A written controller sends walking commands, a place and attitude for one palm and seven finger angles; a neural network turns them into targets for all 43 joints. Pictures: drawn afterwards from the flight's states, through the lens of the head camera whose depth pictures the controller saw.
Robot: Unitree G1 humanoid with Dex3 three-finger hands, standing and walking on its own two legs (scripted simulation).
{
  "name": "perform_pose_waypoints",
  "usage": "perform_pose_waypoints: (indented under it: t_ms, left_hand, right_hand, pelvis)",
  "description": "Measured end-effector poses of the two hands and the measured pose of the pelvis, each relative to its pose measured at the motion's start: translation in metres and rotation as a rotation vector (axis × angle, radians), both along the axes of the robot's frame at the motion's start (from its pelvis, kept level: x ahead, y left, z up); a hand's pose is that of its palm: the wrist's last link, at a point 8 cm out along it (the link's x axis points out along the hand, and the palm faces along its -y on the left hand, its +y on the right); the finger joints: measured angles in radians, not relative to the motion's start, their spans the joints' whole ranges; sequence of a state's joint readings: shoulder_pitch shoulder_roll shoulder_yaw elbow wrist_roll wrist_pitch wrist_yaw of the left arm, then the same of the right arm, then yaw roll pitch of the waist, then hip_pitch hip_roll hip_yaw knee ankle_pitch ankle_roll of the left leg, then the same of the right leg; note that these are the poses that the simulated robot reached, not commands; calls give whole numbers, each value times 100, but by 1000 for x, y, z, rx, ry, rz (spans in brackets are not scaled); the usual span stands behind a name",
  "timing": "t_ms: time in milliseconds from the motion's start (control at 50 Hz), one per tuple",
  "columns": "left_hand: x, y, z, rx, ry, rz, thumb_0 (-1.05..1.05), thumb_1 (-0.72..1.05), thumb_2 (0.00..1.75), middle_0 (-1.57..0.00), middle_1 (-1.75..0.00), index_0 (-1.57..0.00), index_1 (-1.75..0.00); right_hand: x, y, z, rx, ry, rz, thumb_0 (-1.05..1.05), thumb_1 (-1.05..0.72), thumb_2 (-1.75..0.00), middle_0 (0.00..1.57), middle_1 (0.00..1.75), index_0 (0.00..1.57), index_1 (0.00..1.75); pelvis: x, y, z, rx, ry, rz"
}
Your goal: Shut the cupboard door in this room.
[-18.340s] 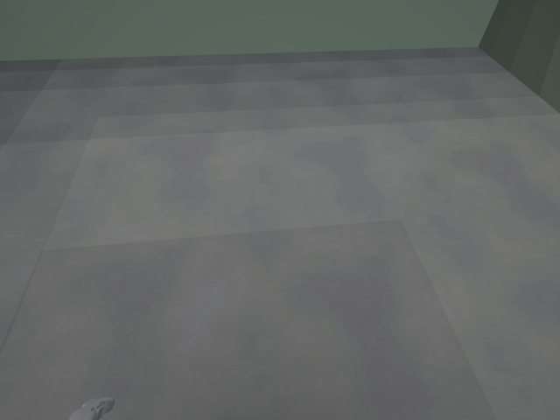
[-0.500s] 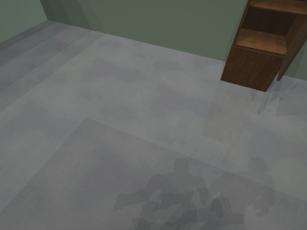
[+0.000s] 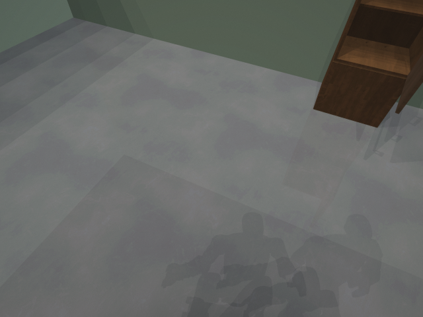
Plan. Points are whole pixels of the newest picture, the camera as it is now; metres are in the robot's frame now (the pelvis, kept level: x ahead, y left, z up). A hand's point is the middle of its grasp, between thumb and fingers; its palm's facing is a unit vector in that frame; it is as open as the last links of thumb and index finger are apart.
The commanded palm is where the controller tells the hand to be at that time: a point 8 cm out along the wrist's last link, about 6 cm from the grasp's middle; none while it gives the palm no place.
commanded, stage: stand and wait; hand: left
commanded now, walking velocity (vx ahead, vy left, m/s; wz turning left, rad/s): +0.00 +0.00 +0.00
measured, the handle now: out of the picture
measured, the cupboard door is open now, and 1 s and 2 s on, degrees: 81 81 81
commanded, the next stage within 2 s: turn or walk to find it in 0.38 s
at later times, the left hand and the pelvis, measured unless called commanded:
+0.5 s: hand out of the picture +0.07 +0.25 -0.15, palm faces -0.04 -0.94 -0.35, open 7.4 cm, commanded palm none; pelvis -0.01 -0.01 +0.00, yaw -2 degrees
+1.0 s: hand out of the picture +0.03 +0.21 -0.17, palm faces -0.03 -0.96 -0.28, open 7.4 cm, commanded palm none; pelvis -0.02 -0.01 +0.00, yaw -1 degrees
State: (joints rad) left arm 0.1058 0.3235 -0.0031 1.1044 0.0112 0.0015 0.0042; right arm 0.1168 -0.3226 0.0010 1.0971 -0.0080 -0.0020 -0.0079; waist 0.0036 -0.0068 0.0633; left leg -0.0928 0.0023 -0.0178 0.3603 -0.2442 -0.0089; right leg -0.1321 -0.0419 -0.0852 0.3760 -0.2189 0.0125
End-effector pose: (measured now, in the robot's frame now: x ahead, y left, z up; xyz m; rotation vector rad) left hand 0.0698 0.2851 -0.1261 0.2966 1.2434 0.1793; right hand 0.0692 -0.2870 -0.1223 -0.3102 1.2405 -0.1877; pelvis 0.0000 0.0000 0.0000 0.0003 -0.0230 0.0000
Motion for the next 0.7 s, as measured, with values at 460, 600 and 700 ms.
perform_pose_waypoints:
  t_ms: [460, 600, 700]
  left_hand:
    - [-2, 7, 11, 34, -16, -11, 0, 91, 90, -21, -30, -20, -30]
    - [-4, -1, 7, 20, 5, -32, 0, 91, 90, -21, -30, -20, -30]
    - [-2, -6, 5, 10, -13, -17, 0, 91, 90, -21, -30, -20, -30]
  right_hand:
    - [-2, -20, 7, -23, -25, -3, 1, -91, -90, 21, 30, 20, 30]
    - [-11, -22, 7, -26, -30, -26, 1, -91, -90, 20, 30, 20, 30]
    - [-21, -21, 3, -18, 7, -18, 1, -91, -90, 21, 30, 20, 30]
  pelvis:
    - [-5, -8, 2, -2, -14, -15]
    - [-7, -10, 2, -3, -16, -33]
    - [-10, -11, 1, -1, -11, -10]
